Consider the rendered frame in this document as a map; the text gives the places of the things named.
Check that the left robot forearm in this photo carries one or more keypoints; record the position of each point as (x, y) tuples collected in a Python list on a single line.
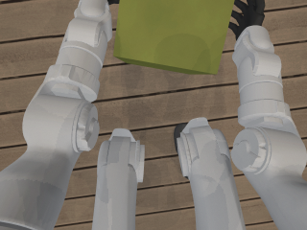
[(81, 54)]

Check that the left robot upper arm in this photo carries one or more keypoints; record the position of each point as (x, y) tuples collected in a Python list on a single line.
[(33, 188)]

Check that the robot right thigh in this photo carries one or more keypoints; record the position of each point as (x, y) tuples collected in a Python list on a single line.
[(216, 201)]

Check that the right robot forearm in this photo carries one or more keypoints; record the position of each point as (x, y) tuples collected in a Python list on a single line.
[(260, 82)]

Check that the left robot shin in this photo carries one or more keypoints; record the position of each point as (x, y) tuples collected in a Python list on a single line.
[(104, 148)]

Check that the right robot upper arm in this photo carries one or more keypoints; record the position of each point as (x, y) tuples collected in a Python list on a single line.
[(273, 161)]

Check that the right robot hand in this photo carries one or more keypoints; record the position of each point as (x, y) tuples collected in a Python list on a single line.
[(253, 15)]

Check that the carton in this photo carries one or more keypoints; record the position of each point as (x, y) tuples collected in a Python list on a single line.
[(183, 36)]

